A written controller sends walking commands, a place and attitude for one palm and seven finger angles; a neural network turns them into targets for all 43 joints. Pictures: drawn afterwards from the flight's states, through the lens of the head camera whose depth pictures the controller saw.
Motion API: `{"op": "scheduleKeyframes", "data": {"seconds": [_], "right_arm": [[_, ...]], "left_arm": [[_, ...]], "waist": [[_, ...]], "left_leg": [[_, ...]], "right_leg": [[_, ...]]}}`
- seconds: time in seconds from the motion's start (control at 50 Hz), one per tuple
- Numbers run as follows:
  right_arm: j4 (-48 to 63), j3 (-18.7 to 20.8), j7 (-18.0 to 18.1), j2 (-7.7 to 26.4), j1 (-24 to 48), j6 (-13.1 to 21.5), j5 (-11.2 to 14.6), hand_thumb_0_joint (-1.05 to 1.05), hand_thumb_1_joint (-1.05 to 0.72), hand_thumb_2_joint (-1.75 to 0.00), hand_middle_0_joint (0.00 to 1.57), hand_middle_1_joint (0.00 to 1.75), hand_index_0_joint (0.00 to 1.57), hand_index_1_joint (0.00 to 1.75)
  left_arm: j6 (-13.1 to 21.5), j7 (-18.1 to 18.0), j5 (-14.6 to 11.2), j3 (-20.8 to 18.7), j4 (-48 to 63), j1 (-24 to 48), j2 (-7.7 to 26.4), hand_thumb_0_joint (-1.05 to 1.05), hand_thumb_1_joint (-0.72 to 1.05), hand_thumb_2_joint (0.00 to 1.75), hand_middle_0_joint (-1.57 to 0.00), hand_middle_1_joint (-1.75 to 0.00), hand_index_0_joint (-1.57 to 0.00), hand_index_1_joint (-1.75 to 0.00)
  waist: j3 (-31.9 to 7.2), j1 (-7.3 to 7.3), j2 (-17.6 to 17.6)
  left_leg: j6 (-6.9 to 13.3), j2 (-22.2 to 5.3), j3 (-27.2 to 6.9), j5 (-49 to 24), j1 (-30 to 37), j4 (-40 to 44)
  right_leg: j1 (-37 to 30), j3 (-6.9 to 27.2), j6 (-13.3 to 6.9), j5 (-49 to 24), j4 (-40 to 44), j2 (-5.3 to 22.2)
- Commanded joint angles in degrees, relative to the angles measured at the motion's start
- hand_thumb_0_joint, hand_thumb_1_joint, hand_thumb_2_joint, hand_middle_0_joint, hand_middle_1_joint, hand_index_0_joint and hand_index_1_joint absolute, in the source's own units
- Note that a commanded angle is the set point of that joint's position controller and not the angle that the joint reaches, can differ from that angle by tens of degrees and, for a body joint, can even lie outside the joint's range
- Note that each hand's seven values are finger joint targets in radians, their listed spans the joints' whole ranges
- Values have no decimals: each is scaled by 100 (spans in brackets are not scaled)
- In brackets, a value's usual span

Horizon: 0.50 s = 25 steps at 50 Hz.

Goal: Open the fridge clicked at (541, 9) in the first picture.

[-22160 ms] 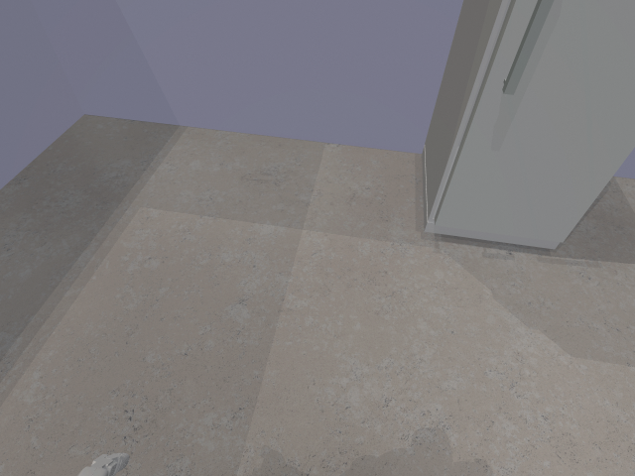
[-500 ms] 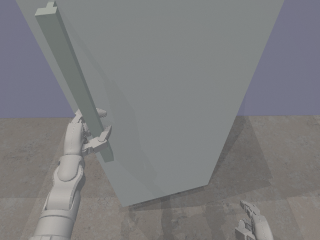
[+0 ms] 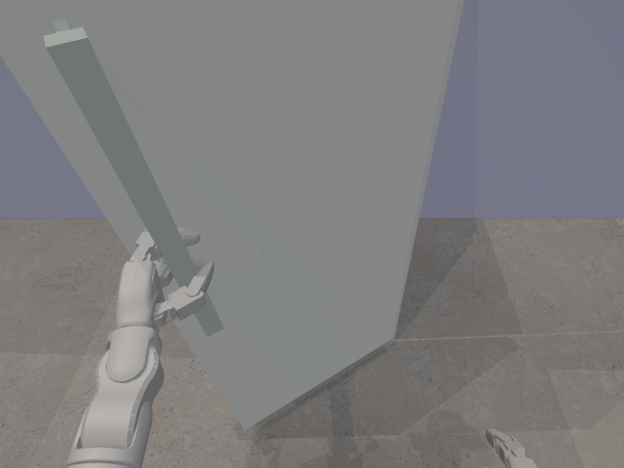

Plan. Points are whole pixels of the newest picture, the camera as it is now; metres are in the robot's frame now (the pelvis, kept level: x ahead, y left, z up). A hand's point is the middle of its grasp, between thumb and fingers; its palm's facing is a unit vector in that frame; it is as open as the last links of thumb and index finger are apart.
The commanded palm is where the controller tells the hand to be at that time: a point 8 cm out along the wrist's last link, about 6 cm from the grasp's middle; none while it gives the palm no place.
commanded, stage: walk backward, drawing the door open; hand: left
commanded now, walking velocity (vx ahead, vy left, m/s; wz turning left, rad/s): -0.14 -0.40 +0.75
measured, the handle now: (160, 221) +0.36 +0.17 +0.17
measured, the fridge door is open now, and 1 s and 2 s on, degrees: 34 72 73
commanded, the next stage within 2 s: stop walking and hold the door back in 0.98 s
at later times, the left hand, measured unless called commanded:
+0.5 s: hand (289, 373) +0.20 +0.02 +0.10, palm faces +0.33 -0.92 -0.23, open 7.4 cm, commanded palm +0.15 +0.06 +0.10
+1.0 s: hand (453, 417) +0.15 -0.13 +0.10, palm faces +0.80 -0.54 -0.26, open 7.5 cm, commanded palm +0.10 -0.13 +0.10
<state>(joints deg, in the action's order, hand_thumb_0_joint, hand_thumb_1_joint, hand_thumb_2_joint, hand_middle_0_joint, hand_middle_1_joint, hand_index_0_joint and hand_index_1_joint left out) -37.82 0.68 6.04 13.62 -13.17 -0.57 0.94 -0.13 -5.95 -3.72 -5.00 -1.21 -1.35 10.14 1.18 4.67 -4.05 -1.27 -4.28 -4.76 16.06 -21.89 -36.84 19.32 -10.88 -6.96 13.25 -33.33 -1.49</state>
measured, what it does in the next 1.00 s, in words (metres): steps to the right, turning left: left foot, then right foot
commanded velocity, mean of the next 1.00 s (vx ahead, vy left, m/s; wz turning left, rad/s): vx -0.15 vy -0.40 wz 0.75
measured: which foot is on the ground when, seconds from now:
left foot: up 0.00-0.12, down 0.14-0.46, up 0.48-0.72, down 0.74-0.98, up 1.00-1.00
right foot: down 0.00-0.14, up 0.16-0.42, down 0.44-0.72, up 0.74-0.96, down 0.98-1.00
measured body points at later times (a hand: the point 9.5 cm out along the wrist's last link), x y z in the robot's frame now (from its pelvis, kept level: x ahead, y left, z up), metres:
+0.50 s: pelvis -0.02 -0.19 +0.00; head +0.03 -0.20 +0.44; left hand +0.18 +0.07 +0.11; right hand +0.21 -0.34 -0.12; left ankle -0.02 +0.06 -0.72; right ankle -0.02 -0.31 -0.73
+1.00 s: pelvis +0.09 -0.44 -0.02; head +0.15 -0.40 +0.43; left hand +0.11 -0.11 +0.11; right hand +0.35 -0.43 -0.13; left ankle -0.07 -0.20 -0.72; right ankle +0.26 -0.51 -0.73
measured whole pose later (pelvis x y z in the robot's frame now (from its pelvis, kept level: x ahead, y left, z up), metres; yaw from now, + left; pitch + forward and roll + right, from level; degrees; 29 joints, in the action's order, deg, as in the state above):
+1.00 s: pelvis +0.09 -0.44 -0.02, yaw +52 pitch -1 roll -1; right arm -35.0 -0.7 3.1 8.8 -10.1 6.7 0.6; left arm 3.2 -2.5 0.1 -1.5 18.7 -8.8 11.3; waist 9.9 -1.2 -4.3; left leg -3.8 -11.8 -11.3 19.1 -24.9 -37.4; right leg 21.9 0.2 2.7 16.9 -39.2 4.3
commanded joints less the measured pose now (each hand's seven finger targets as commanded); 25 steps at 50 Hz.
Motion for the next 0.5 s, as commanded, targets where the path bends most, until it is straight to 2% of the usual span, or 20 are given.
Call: {"op": "scheduleKeyframes", "data": {"seconds": [0.0, 0.02, 0.04, 0.06, 0.08, 0.1, 0.12, 0.14, 0.16, 0.18, 0.2, 0.22, 0.26, 0.32, 0.36, 0.4, 0.42, 0.44, 0.46, 0.48], "right_arm": [[890, 63, 89, 255, 849, 464, -98, 0, -90, -90, 20, 30, 20, 30], [853, 67, 85, 296, 872, 506, -107, 0, -90, -90, 20, 30, 20, 30], [897, 14, 95, 247, 763, 550, -137, 0, -90, -90, 20, 30, 20, 30], [891, -1, 104, 256, 619, 619, -165, 0, -90, -90, 20, 30, 20, 30], [842, -32, 127, 260, 381, 698, -196, 0, -90, -90, 20, 30, 20, 30], [831, -3, 131, 427, 146, 790, -239, 0, -90, -90, 20, 30, 20, 30], [1009, 107, 50, 735, 377, 862, -393, 0, -90, -90, 20, 30, 20, 30], [1038, 67, -54, 610, 575, 857, -461, 0, -90, -90, 20, 30, 20, 30], [1011, 108, -94, 602, 894, 801, -444, 0, -90, -90, 20, 30, 20, 30], [942, 155, -104, 520, 882, 752, -424, 0, -90, -90, 20, 30, 20, 30], [852, 217, -118, 537, 1014, 736, -367, 0, -90, -90, 20, 30, 20, 30], [825, 219, -145, 530, 992, 760, -331, 0, -90, -90, 20, 30, 20, 30], [707, 320, -219, 545, 599, 840, -261, 0, -90, -90, 20, 30, 20, 30], [679, 334, -206, 523, 509, 992, -144, 0, -90, -90, 20, 30, 20, 30], [657, 331, -215, 405, 563, 1067, -122, 0, -90, -90, 20, 30, 20, 30], [602, 305, -234, 228, 595, 1059, -68, 0, -90, -90, 20, 30, 20, 30], [521, 295, -246, 148, 533, 1059, -22, 0, -90, -90, 20, 30, 20, 30], [575, 223, -258, -56, 660, 1032, 42, 0, -90, -90, 20, 30, 20, 30], [599, 184, -238, -180, 826, 1011, 41, 0, -90, -90, 20, 30, 20, 30], [666, 347, -96, -66, 915, 1068, 53, 0, -90, -90, 20, 30, 20, 30]], "left_arm": [[443, 80, 189, -98, 1609, 1173, 849, 0, 90, 90, -45, -140, -45, -140], [435, 93, 201, -18, 1651, 1155, 821, 0, 90, 90, -45, -140, -45, -140], [459, 108, 238, 93, 1714, 1199, 686, 0, 90, 90, -45, -140, -45, -140], [490, 133, 245, 168, 1798, 1251, 630, 0, 90, 90, -45, -140, -45, -140], [540, 172, 206, 374, 1945, 1292, 478, 0, 90, 90, -45, -140, -45, -140], [590, 236, 157, 581, 2200, 1376, 347, 0, 90, 90, -45, -140, -45, -140], [727, 322, 258, 575, 2395, 1305, 469, 0, 90, 90, -45, -140, -45, -140], [858, 369, 462, 571, 2603, 1531, 592, 0, 90, 90, -45, -140, -45, -140], [904, 430, 571, 583, 2648, 1516, 587, 0, 90, 90, -45, -140, -45, -140], [907, 451, 596, 512, 2978, 1673, 689, 0, 90, 90, -45, -140, -45, -140], [841, 475, 570, 459, 2952, 1510, 692, 0, 90, 90, -45, -140, -45, -140], [814, 486, 535, 472, 3054, 1552, 628, 0, 90, 90, -45, -140, -45, -140], [726, 525, 463, 783, 2579, 904, 87, 0, 90, 90, -45, -140, -45, -140], [729, 501, 381, 932, 2469, 842, -59, 0, 90, 90, -45, -140, -45, -140], [850, 466, 403, 907, 2641, 928, -20, 0, 90, 90, -45, -140, -45, -140], [965, 445, 385, 803, 2708, 760, 111, 0, 90, 90, -45, -140, -45, -140], [956, 436, 400, 646, 2761, 660, 359, 0, 90, 90, -45, -140, -45, -140], [972, 429, 348, 655, 2991, 722, 373, 0, 90, 90, -45, -140, -45, -140], [994, 398, 314, 394, 3075, 718, 621, 0, 90, 90, -45, -140, -45, -140], [952, 401, 301, 155, 3062, 533, 696, 0, 90, 90, -45, -140, -45, -140]], "waist": [[-832, -281, 1246], [-714, -268, 1145], [-508, -241, 1110], [-358, -168, 956], [-222, -21, 471], [-87, 166, -643], [-140, -99, -1950], [-217, -291, -1311], [-239, -308, -852], [-113, -229, -881], [-39, -312, -627], [-316, -380, -348], [-1038, -404, -184], [-1686, -295, -589], [-1783, -199, -1105], [-1812, -157, -1009], [-1892, -113, -677], [-1840, -157, -78], [-1613, -244, 547], [-1670, -461, 2373]], "left_leg": [[-43, 416, 889, 972, -197, -2539], [-17, 276, 827, 1117, -222, -2577], [19, 105, 802, 1142, -132, -2209], [92, -39, 622, 1093, 153, -1442], [179, -86, 396, 630, 681, -401], [447, -647, -1010, 225, 1109, 1586], [761, -2193, -4010, 390, 953, 3056], [939, -2642, -4917, 1662, 312, 3373], [1040, -2503, -4519, 2528, 79, 3334], [805, -2076, -4025, 2404, 108, 3017], [813, -1867, -3400, 1801, 254, 2697], [810, -1636, -2875, 1330, 519, 2476], [626, -1169, -2030, 263, 1263, 2040], [262, -597, -1392, -701, 1938, 1910], [286, -341, -1347, -1330, 2047, 1665], [239, -29, -948, -1288, 1579, 1166], [154, 262, -440, -1122, 1395, 706], [214, 459, 136, -799, 700, 132], [192, 591, 618, 311, -146, -718], [-71, 651, 898, 1503, -715, -2401]], "right_leg": [[185, 729, -149, 1517, 1737, 1673], [213, 686, -241, 1366, 1704, 1762], [237, 404, -250, 1070, 1526, 1744], [426, 201, -144, 754, 1103, 1590], [853, 43, 50, 603, 248, 1239], [1621, 40, 486, 999, -1409, 638], [2127, 686, 990, 1600, -3261, 126], [1778, 1756, 1240, 967, -4108, 250], [1802, 2016, 1017, 586, -4244, 401], [2116, 1970, 1025, 649, -4197, 380], [2159, 1878, 1026, 563, -4080, 345], [1896, 1738, 1020, 496, -3848, 285], [1296, 1452, 1048, 695, -2686, 84], [261, 917, 1055, 1020, -656, -215], [-121, 611, 1109, 1058, 345, -369], [-854, 397, 1045, 30, 1093, -240], [-1065, 452, 916, -628, 1075, 18], [-1426, 498, 745, -1451, 935, 450], [-1495, 580, 480, -2097, 907, 935], [-1640, 951, 52, -2843, 1122, 1628]]}}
